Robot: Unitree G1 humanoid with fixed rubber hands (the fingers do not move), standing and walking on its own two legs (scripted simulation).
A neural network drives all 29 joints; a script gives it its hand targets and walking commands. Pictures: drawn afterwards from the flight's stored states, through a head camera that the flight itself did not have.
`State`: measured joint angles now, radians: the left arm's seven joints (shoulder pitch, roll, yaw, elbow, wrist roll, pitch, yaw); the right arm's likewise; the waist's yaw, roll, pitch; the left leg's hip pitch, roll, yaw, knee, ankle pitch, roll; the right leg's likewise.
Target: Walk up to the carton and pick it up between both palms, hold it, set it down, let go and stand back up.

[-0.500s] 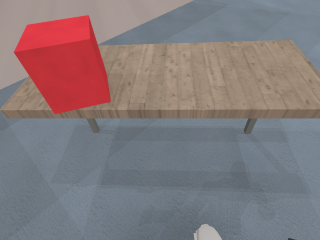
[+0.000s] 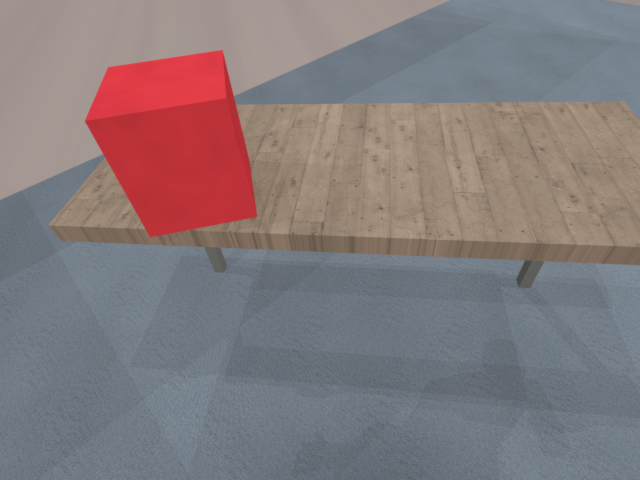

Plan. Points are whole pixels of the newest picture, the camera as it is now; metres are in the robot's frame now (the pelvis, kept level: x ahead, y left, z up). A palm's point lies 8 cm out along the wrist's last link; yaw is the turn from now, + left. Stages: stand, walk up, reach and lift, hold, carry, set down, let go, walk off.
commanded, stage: walk up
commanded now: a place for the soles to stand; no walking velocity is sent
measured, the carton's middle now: (185, 145) +0.69 +0.29 +0.07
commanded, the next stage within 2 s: none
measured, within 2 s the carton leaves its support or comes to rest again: neither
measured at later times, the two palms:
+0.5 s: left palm out of the picture +0.11 +0.38 -0.07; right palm out of the picture +0.11 -0.29 -0.11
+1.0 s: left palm out of the picture +0.11 +0.40 -0.09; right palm out of the picture +0.08 -0.26 -0.10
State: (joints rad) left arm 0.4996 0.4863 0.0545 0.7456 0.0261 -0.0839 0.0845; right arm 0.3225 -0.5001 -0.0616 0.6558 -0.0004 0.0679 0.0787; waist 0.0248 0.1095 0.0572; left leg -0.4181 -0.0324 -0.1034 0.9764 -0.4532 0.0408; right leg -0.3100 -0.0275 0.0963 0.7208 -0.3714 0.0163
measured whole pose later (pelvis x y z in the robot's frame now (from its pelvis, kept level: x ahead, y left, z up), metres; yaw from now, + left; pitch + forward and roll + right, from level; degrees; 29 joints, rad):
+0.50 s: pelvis +0.04 +0.03 -0.01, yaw -1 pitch -1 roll -1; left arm 0.33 0.47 0.05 0.76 0.01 -0.09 0.08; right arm 0.32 -0.47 -0.06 0.66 0.00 0.03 0.05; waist -0.02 0.08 0.08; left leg -0.40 -0.04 -0.06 0.90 -0.50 0.05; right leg -0.46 -0.01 0.09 0.83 -0.36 0.02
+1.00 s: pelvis +0.03 +0.07 -0.01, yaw -3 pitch -2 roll -2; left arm 0.32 0.44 0.05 0.76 0.00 -0.05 0.08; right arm 0.32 -0.44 -0.06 0.67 0.00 0.02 0.04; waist -0.02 0.05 0.12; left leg -0.39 -0.04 -0.01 0.87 -0.44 0.06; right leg -0.50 0.00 0.10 1.01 -0.48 0.01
